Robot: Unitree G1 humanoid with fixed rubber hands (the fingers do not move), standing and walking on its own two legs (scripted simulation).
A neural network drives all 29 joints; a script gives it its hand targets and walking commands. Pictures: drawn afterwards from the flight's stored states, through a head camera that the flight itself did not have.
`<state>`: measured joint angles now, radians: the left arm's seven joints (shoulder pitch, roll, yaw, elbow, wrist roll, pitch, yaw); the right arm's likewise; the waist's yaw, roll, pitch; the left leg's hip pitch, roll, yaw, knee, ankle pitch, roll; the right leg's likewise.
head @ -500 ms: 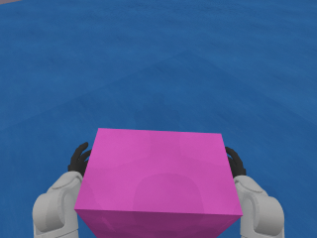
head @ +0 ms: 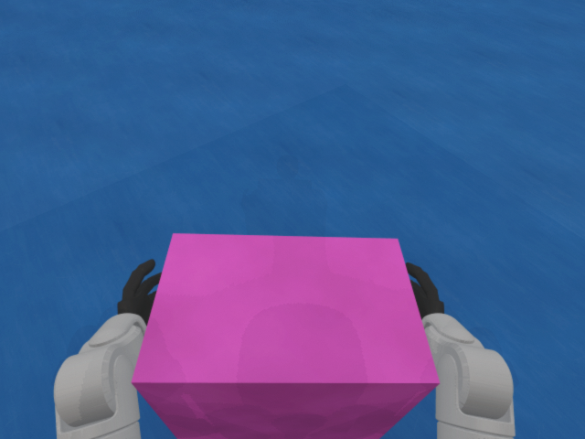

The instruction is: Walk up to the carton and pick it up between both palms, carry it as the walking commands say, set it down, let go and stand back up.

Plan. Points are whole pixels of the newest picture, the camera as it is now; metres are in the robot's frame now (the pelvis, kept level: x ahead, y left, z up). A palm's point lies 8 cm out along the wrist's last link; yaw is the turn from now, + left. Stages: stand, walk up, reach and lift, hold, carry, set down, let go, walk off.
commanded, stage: carry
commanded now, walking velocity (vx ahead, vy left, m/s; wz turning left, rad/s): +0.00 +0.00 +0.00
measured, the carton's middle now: (282, 353) +0.23 +0.02 +0.01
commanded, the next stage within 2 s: none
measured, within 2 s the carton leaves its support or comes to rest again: neither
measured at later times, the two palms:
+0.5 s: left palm (202, 200) +0.47 +0.16 +0.04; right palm (413, 175) +0.52 -0.19 +0.05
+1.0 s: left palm (236, 117) +0.75 +0.14 -0.01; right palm (389, 104) +0.80 -0.21 +0.00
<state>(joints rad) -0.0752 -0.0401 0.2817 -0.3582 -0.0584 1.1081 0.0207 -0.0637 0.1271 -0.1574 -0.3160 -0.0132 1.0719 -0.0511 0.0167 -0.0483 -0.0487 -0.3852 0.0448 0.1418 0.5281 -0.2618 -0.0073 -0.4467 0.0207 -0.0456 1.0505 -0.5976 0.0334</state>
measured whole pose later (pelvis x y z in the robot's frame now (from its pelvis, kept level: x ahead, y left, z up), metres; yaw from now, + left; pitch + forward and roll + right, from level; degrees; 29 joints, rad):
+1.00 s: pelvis +0.53 -0.07 -0.05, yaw +3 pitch +7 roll +5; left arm 0.05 -0.08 0.24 -0.43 -0.01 1.02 0.00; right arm -0.05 0.08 -0.14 -0.32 0.06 1.04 -0.05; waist 0.02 -0.13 -0.05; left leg -0.49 -0.04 0.21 0.92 -0.54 0.06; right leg -0.22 0.02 -0.01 1.06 -0.65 -0.03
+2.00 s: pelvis +1.24 -0.10 -0.02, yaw +4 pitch +5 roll +0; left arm -0.03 -0.11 0.16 -0.08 0.09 0.73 -0.01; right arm -0.02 -0.07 -0.12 -0.09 0.04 0.77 0.01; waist -0.04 -0.02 -0.02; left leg -0.38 0.00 0.03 0.84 -0.55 -0.01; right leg -0.34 0.02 -0.09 0.75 -0.50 -0.05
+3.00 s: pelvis +1.86 -0.05 -0.05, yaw -2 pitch +3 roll +0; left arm -0.03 -0.02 0.13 -0.10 0.06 0.70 0.03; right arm -0.09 0.01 -0.14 0.01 -0.02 0.69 0.04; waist 0.07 -0.08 0.03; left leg -0.51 -0.01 0.09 0.95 -0.49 0.06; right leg -0.25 0.01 -0.01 1.11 -0.63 0.01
